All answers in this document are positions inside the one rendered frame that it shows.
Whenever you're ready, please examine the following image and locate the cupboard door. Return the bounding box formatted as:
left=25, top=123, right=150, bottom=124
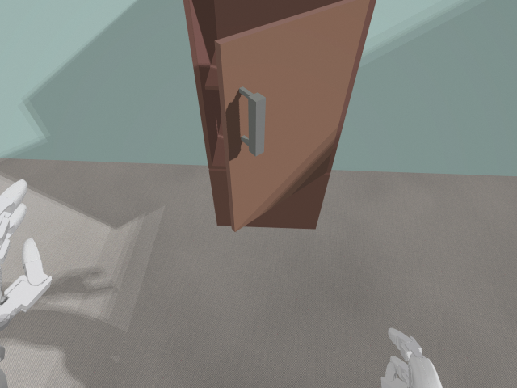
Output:
left=214, top=0, right=370, bottom=232

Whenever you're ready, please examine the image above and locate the right robot hand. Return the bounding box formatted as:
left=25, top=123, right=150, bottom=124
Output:
left=381, top=328, right=443, bottom=388

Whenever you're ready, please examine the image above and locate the left robot hand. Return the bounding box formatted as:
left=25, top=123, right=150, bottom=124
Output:
left=0, top=179, right=52, bottom=331

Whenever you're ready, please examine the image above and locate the handle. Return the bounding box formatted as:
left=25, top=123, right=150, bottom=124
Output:
left=239, top=87, right=266, bottom=157

